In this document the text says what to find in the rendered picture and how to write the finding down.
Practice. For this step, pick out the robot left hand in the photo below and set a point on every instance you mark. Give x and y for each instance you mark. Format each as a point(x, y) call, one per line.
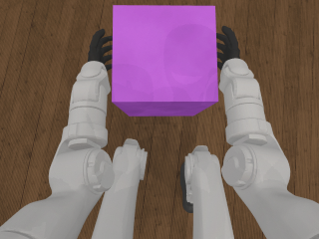
point(96, 52)

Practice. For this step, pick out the robot left upper arm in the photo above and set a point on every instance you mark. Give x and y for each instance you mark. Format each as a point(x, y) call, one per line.
point(77, 179)

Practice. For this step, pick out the right robot thigh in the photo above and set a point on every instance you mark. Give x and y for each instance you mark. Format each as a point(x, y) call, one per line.
point(211, 219)

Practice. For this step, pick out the carton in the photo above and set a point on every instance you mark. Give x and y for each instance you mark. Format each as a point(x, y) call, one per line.
point(164, 60)

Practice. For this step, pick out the robot right upper arm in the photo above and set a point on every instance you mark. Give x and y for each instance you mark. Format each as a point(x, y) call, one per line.
point(260, 175)

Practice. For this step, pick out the right robot foot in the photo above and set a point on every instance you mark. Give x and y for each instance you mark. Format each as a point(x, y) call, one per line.
point(187, 206)

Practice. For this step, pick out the right robot forearm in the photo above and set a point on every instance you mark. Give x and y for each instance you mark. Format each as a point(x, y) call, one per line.
point(244, 109)

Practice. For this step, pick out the left robot forearm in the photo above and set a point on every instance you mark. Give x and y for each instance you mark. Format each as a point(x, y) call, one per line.
point(87, 111)

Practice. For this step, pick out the robot right hand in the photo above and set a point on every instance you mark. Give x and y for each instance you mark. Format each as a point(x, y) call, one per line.
point(229, 48)

